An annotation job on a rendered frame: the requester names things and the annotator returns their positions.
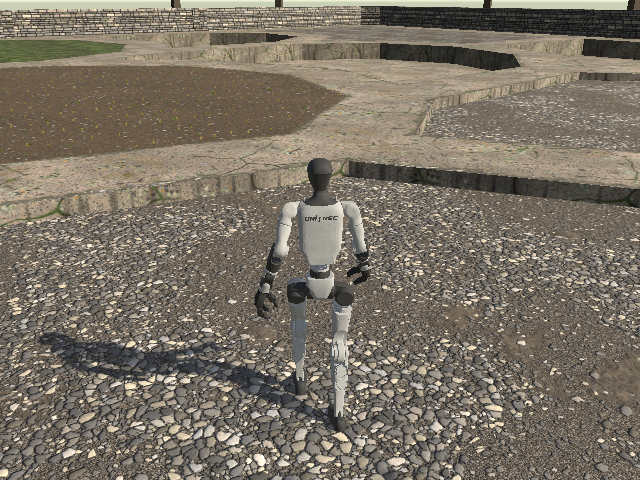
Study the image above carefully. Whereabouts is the right robot thigh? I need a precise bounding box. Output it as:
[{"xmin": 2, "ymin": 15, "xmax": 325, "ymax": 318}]
[{"xmin": 329, "ymin": 281, "xmax": 355, "ymax": 363}]

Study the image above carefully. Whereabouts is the robot left hand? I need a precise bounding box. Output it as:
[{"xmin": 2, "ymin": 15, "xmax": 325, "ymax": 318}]
[{"xmin": 254, "ymin": 289, "xmax": 278, "ymax": 320}]

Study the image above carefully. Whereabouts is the robot right forearm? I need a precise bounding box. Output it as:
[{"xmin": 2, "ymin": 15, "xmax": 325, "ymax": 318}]
[{"xmin": 355, "ymin": 239, "xmax": 370, "ymax": 271}]

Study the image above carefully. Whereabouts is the robot right hand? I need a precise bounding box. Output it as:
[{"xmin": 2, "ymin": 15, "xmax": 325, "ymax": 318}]
[{"xmin": 347, "ymin": 266, "xmax": 370, "ymax": 285}]

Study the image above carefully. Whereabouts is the robot left forearm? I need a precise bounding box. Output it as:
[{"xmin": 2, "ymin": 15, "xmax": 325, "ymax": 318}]
[{"xmin": 258, "ymin": 243, "xmax": 282, "ymax": 293}]

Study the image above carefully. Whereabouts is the humanoid robot torso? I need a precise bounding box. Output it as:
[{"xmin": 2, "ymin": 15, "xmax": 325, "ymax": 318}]
[{"xmin": 296, "ymin": 196, "xmax": 344, "ymax": 300}]

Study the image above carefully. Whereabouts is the right robot upper arm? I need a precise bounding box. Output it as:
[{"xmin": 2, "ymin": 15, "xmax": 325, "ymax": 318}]
[{"xmin": 340, "ymin": 201, "xmax": 367, "ymax": 254}]

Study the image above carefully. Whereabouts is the left robot upper arm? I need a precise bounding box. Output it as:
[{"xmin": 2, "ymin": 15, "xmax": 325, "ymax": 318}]
[{"xmin": 273, "ymin": 201, "xmax": 300, "ymax": 259}]

